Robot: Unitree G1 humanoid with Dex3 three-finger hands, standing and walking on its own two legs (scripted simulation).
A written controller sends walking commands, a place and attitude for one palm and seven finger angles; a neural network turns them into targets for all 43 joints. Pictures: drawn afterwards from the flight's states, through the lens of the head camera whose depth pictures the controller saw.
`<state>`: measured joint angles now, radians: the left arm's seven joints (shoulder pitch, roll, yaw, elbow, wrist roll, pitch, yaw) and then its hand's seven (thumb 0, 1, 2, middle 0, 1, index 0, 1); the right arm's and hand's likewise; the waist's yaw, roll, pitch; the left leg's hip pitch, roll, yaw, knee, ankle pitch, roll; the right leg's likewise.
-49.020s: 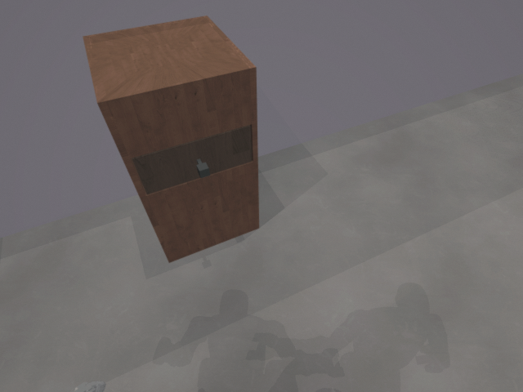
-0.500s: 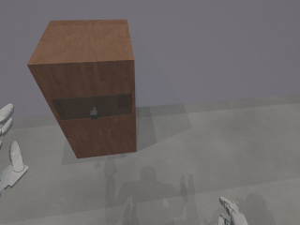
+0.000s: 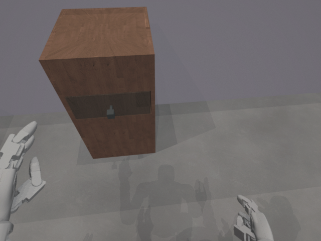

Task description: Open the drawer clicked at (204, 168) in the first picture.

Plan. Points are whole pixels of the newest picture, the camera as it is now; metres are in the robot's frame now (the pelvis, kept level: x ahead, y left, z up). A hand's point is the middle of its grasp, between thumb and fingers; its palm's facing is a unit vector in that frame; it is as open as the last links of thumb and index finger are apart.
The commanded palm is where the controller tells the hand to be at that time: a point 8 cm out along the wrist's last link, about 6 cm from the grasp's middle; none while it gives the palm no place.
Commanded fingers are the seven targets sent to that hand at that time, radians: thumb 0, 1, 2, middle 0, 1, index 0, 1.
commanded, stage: let the arm hang, fingers relaxed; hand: left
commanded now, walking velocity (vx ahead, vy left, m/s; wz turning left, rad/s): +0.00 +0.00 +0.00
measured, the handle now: (111, 111) +0.69 +0.29 -0.25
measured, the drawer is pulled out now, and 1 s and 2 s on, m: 0.00 0.00 0.00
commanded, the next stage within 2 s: look to check the result in 1.06 s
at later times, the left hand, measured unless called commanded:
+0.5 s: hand out of the picture -0.07 +0.18 -0.17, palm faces +0.03 -0.98 -0.19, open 7.3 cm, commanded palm none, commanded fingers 0.00 0.90 0.90 -0.20 -0.30 -0.20 -0.30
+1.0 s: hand out of the picture -0.01 +0.15 -0.17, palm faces +0.03 -0.98 -0.18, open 7.3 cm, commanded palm none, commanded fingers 0.00 0.90 0.90 -0.20 -0.30 -0.20 -0.30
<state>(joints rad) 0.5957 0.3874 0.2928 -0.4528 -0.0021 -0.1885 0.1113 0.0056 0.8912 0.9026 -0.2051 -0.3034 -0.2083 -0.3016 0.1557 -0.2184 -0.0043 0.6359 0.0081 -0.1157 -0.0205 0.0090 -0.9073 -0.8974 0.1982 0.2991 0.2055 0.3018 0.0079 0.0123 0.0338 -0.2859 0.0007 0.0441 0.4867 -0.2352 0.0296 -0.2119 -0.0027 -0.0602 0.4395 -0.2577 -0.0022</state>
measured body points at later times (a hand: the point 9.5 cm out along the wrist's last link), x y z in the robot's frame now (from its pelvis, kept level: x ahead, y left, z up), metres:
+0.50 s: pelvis -0.02 +0.00 +0.00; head +0.02 +0.01 +0.45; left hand -0.07 +0.23 -0.16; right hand -0.04 -0.23 -0.15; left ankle +0.01 +0.10 -0.74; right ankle -0.02 -0.12 -0.74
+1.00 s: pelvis -0.01 -0.01 +0.00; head +0.00 -0.02 +0.45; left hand -0.01 +0.20 -0.16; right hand -0.03 -0.22 -0.16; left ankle +0.01 +0.10 -0.74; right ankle -0.02 -0.12 -0.74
